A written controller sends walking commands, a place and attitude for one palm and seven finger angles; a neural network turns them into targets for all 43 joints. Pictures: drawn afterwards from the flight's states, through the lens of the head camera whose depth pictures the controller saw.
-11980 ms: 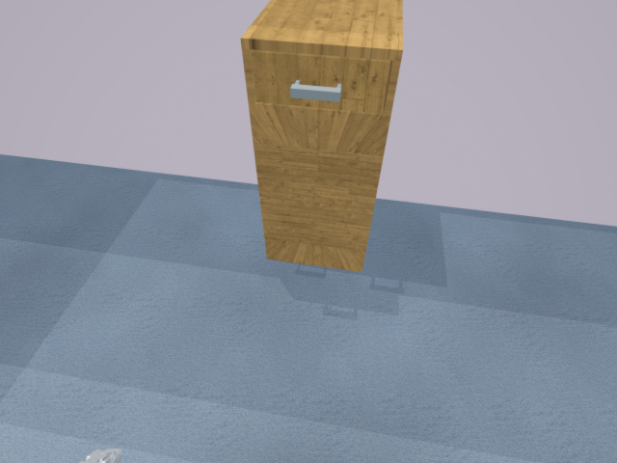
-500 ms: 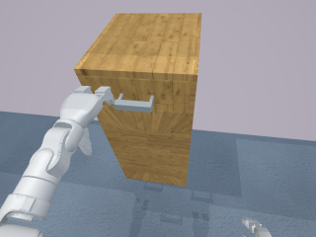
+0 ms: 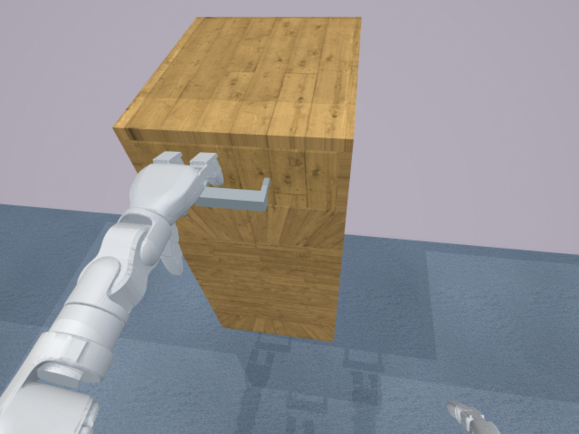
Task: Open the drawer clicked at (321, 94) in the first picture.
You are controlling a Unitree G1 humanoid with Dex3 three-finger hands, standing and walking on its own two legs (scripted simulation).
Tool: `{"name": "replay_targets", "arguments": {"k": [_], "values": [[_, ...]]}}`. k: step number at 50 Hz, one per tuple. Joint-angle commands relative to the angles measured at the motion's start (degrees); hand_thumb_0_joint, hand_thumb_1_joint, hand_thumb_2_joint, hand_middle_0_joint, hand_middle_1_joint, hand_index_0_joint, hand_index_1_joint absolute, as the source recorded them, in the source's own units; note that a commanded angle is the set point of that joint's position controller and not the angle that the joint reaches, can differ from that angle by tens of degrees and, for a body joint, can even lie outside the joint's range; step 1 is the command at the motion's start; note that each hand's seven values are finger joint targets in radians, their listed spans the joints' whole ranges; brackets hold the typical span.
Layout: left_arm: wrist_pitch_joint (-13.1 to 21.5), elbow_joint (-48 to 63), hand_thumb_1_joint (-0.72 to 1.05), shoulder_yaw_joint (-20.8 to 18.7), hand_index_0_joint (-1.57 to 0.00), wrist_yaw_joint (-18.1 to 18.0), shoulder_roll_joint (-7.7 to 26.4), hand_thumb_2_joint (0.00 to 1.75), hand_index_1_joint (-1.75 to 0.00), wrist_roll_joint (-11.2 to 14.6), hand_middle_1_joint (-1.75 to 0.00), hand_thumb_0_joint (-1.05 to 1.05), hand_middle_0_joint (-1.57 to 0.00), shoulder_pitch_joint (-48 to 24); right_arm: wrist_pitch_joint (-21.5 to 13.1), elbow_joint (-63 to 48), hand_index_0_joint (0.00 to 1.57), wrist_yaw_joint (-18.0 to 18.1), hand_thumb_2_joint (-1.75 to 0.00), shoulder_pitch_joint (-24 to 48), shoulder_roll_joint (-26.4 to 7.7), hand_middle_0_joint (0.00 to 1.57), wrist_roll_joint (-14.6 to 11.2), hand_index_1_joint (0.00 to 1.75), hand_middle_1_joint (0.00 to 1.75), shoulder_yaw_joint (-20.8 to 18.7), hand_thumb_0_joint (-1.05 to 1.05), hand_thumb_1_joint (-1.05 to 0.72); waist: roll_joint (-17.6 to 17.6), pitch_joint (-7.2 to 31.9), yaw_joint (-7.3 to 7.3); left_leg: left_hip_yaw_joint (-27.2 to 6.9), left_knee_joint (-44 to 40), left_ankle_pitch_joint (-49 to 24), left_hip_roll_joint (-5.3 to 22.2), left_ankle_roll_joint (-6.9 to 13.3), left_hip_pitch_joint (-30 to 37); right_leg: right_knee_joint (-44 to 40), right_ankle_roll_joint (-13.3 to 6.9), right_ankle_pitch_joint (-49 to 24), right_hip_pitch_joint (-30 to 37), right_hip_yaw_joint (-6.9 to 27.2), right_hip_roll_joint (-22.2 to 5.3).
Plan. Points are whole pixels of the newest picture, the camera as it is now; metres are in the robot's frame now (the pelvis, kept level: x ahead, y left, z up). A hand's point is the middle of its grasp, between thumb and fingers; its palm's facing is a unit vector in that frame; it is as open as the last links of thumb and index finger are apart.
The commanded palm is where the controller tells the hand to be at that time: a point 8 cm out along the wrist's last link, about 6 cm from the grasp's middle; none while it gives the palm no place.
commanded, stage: move the hooked fingers above the handle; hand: left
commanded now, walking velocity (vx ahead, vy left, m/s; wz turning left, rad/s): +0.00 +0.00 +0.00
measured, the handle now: (233, 189) +0.50 +0.15 +0.03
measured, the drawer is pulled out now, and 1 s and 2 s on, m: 0.00 0.00 0.00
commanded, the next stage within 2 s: lower the fingers behind the handle in 1.82 s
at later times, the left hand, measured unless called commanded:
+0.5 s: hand (222, 187) +0.45 +0.14 +0.08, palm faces +0.00 -0.05 -1.00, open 13.9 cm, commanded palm +0.44 +0.17 +0.14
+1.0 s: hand (209, 191) +0.44 +0.16 +0.08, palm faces -0.04 -0.02 -1.00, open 13.8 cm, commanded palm +0.44 +0.17 +0.14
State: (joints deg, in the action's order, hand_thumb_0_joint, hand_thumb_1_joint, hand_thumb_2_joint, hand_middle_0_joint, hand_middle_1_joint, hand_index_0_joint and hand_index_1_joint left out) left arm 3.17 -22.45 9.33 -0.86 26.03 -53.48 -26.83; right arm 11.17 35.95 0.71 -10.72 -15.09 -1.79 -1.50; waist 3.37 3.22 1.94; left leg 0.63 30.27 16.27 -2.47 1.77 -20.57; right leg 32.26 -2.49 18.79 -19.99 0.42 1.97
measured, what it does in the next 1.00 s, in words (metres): stands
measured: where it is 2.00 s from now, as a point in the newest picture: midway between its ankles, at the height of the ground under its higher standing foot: outside the picture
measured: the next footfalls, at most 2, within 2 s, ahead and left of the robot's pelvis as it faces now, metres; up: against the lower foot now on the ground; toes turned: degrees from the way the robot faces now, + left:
none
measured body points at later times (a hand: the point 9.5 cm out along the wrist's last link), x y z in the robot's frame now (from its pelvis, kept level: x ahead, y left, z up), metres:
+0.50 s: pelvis +0.00 +0.00 -0.01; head +0.05 -0.03 +0.44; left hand +0.45 +0.15 +0.14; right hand +0.07 -0.26 -0.15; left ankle -0.01 +0.10 -0.73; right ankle -0.03 -0.09 -0.73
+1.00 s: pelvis -0.01 +0.00 +0.00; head +0.04 -0.03 +0.44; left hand +0.44 +0.16 +0.14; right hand +0.05 -0.28 -0.14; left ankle -0.01 +0.10 -0.73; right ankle -0.03 -0.09 -0.73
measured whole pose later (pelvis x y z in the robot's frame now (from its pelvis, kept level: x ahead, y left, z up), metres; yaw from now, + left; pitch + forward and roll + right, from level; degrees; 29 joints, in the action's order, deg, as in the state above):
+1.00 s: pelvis -0.01 +0.00 +0.00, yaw +0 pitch +10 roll +1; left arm 4.9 -46.3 10.7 -6.6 24.7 -56.9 -43.3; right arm 9.6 38.4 1.8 -17.4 -15.4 -1.9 -3.1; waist 2.4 5.1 -2.5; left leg 0.6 32.9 16.2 -1.8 1.4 -26.5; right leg 34.4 -2.9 18.4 -25.7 0.2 2.6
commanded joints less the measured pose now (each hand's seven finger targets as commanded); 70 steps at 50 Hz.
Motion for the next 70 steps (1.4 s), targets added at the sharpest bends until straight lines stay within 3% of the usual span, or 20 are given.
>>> {"name": "replay_targets", "arguments": {"k": [1,6,13,20,22,24,26,32,36,38,42,44,46,51,53,55,58,64,68,70], "values": [[0.7,7.9,-0.50,-8.7,-0.30,-5.0,13.5,0.30,-1.20,-1.0,-1.20,0.00,-0.30,-28.0,-1.9,-5.8,0.20,0.8,-0.90,0.8,-6.1,0.20,0.3,0.30,0.30,-2.4,0.00,-0.90,-4.2,20.0,-1.42,0.4,0.6,-22.6,0.4,0.7,8.6,-1.9,0.1,-24.5,6.2,1.5,-1.0],[-0.9,1.8,-0.50,-7.6,-0.30,-6.9,12.5,0.30,-1.20,-2.4,-1.20,0.00,-0.30,-31.7,-1.4,-5.0,0.20,0.6,-0.90,-0.5,-6.2,0.20,0.4,0.30,0.30,-2.6,0.00,-0.90,-4.0,22.3,-1.69,0.8,1.5,-24.3,0.4,0.6,7.7,-0.7,-0.1,-26.4,6.4,1.3,-0.9],[-2.4,-3.8,-0.50,-2.0,-0.30,-5.2,6.0,0.30,-1.20,-2.2,-1.20,0.00,-0.30,-33.7,-0.6,-5.2,0.20,0.2,-0.90,-2.1,-6.3,0.20,0.1,0.30,0.30,-3.0,0.00,-0.90,-6.3,20.1,-3.28,0.7,1.8,-23.5,0.8,0.9,7.4,-0.9,0.1,-25.8,3.6,0.8,-0.7],[0.4,-6.3,-0.50,-4.9,-0.30,-8.7,8.9,0.30,-1.20,-3.5,-1.20,0.00,-0.30,-41.3,-1.1,-3.7,0.20,0.6,-0.90,-5.1,-6.1,0.20,0.6,0.30,0.30,-3.6,0.00,-0.90,-4.0,23.4,-3.66,0.6,2.6,-22.8,0.7,0.8,6.7,0.1,-0.2,-24.2,2.6,1.2,-0.5],[-0.2,-8.5,-0.50,-5.0,-0.30,-10.6,8.9,0.30,-1.20,-3.8,-1.20,0.00,-0.30,-44.0,-1.3,-3.1,0.20,0.5,-0.90,-6.0,-6.1,0.20,0.7,0.30,0.30,-3.6,0.00,-0.90,-4.2,23.7,-4.47,0.5,2.8,-22.1,0.7,0.8,5.7,0.3,-0.2,-23.6,2.0,1.0,-0.3],[-1.7,-13.1,-0.50,-8.5,-0.30,-12.1,12.5,0.30,-1.20,-4.6,-1.20,0.00,-0.30,-41.8,-1.4,-2.6,0.20,0.6,-0.90,-6.5,-6.6,0.20,0.7,0.30,0.30,-3.5,0.00,-0.90,-5.2,23.2,-3.52,1.0,2.4,-20.7,0.7,0.8,3.3,0.3,-0.1,-22.9,3.1,1.2,-0.3],[-2.6,-13.0,-0.50,-7.9,-0.30,-12.6,12.3,0.30,-1.20,-5.1,-1.20,0.00,-0.30,-43.3,-1.4,-2.9,0.20,0.5,-0.90,-6.4,-6.6,0.20,0.7,0.30,0.30,-3.5,0.00,-0.90,-3.6,25.7,-3.40,1.3,2.4,-22.0,0.6,0.7,3.2,0.8,-0.3,-24.1,4.7,1.2,-0.4],[-4.6,-17.2,-0.50,-9.6,-0.30,-11.4,15.7,0.30,-1.20,-5.4,-1.20,0.00,-0.30,-41.7,-1.1,-3.2,0.20,1.4,-0.90,-6.1,-7.2,0.20,0.0,0.30,0.30,-3.1,0.00,-0.90,-7.9,21.9,-3.80,2.2,0.6,-17.1,0.6,1.3,-0.4,-1.3,0.6,-23.0,6.7,2.0,-0.8],[-3.9,-17.8,-0.50,-9.3,-0.30,-10.0,16.2,0.30,-1.20,-5.1,-1.20,0.00,-0.30,-41.3,-1.4,-4.0,0.20,2.1,-0.90,-5.9,-7.3,0.20,-0.2,0.30,0.30,-2.8,0.00,-0.90,-7.0,20.8,-3.77,2.5,-0.1,-15.3,0.7,1.4,-0.7,-2.1,0.6,-21.1,7.4,2.5,-1.2],[-2.6,-16.2,-0.50,-8.7,-0.30,-9.1,15.6,0.30,-1.20,-5.0,-1.20,0.00,-0.30,-40.5,-1.8,-4.4,0.20,2.3,-0.90,-5.9,-7.2,0.20,-0.2,0.30,0.30,-3.1,0.00,-0.90,-5.5,21.9,-3.67,2.7,0.1,-15.6,0.5,1.5,0.5,-2.2,0.6,-22.1,7.4,2.8,-1.2],[0.0,-14.2,-0.50,-3.5,-0.30,-7.3,9.5,0.30,-1.20,-3.5,-1.20,0.00,-0.30,-42.6,-2.8,-4.3,0.20,2.3,-0.90,-6.6,-7.1,0.20,-0.3,0.30,0.30,-3.5,0.00,-0.90,-6.4,19.4,-6.13,2.2,0.5,-13.4,0.6,1.7,2.0,-3.4,0.9,-19.6,3.9,2.9,-1.1],[1.5,-12.4,-0.50,-4.6,-0.30,-7.1,11.0,0.30,-1.20,-3.5,-1.20,0.00,-0.30,-43.0,-2.9,-4.0,0.20,2.2,-0.90,-7.2,-7.3,0.20,-0.1,0.30,0.30,-3.6,0.00,-0.90,-4.4,20.9,-5.76,1.8,0.8,-13.7,0.4,1.6,3.4,-2.9,0.6,-18.8,3.1,2.7,-1.0],[2.8,-10.3,-0.50,-0.8,-0.30,-7.4,6.3,0.30,-1.20,-3.0,-1.20,0.00,-0.30,-46.1,-3.3,-3.6,0.20,1.7,-0.90,-7.6,-6.6,0.20,-0.1,0.30,0.30,-3.9,0.00,-0.90,-3.9,20.5,-7.33,1.2,1.6,-15.0,0.5,1.6,5.2,-2.9,0.4,-18.2,0.7,2.2,-0.8],[1.8,-12.6,-0.50,-3.5,-0.30,-10.9,8.9,0.30,-1.20,-3.6,-1.20,0.00,-0.30,-50.8,-3.6,-1.8,0.20,1.1,-0.90,-8.6,-7.0,0.20,0.3,0.30,0.30,-4.0,0.00,-0.90,-3.6,21.7,-7.46,0.6,2.5,-15.3,0.5,1.3,5.3,-1.9,0.2,-16.3,-1.7,1.5,-0.4],[0.4,-14.2,-0.50,-7.3,-0.30,-12.4,13.3,0.30,-1.20,-4.6,-1.20,0.00,-0.30,-49.3,-3.3,-1.6,0.20,1.0,-0.90,-8.3,-7.1,0.20,0.5,0.30,0.30,-3.9,0.00,-0.90,-1.9,24.6,-5.68,0.9,2.8,-17.8,0.4,1.1,4.8,-0.6,0.0,-19.5,0.6,1.7,-0.2],[-1.7,-16.8,-0.50,-6.4,-0.30,-12.9,11.7,0.30,-1.20,-5.2,-1.20,0.00,-0.30,-48.3,-3.0,-1.9,0.20,0.7,-0.90,-7.6,-6.8,0.20,0.5,0.30,0.30,-3.6,0.00,-0.90,-2.1,23.5,-5.45,1.1,2.6,-18.5,0.6,0.9,3.8,-0.1,-0.1,-20.0,0.3,1.0,-0.1],[-4.2,-19.9,-0.50,-8.7,-0.30,-12.1,14.4,0.30,-1.20,-5.5,-1.20,0.00,-0.30,-44.8,-2.3,-2.6,0.20,0.8,-0.90,-7.0,-7.4,0.20,0.3,0.30,0.30,-3.2,0.00,-0.90,-4.8,23.0,-4.57,1.8,2.3,-19.2,0.8,1.0,1.6,-0.1,0.2,-22.6,3.0,1.1,-0.4],[-4.7,-20.4,-0.50,-6.5,-0.30,-10.0,12.4,0.30,-1.20,-5.6,-1.20,0.00,-0.30,-42.2,-1.5,-4.1,0.20,1.5,-0.90,-5.9,-7.3,0.20,-0.1,0.30,0.30,-2.7,0.00,-0.90,-7.6,19.3,-4.75,2.0,1.2,-16.2,0.9,1.3,0.4,-1.3,0.5,-20.1,2.6,1.3,-0.6],[-2.5,-17.1,-0.50,-6.2,-0.30,-8.8,12.4,0.30,-1.20,-5.2,-1.20,0.00,-0.30,-43.5,-1.9,-4.7,0.20,2.0,-0.90,-6.5,-7.2,0.20,-0.1,0.30,0.30,-3.0,0.00,-0.90,-5.7,21.0,-5.02,1.7,1.4,-16.1,1.0,1.4,2.3,-1.4,0.3,-19.5,2.5,1.5,-0.6],[-0.9,-13.6,-0.50,-2.9,-0.30,-8.6,8.1,0.30,-1.20,-4.8,-1.20,0.00,-0.30,-45.6,-2.3,-4.9,0.20,1.9,-0.90,-6.8,-6.7,0.20,0.0,0.30,0.30,-3.4,0.00,-0.90,-4.0,21.8,-5.85,1.4,1.7,-16.8,1.0,1.4,4.7,-1.4,0.2,-18.8,0.7,1.3,-0.4]]}}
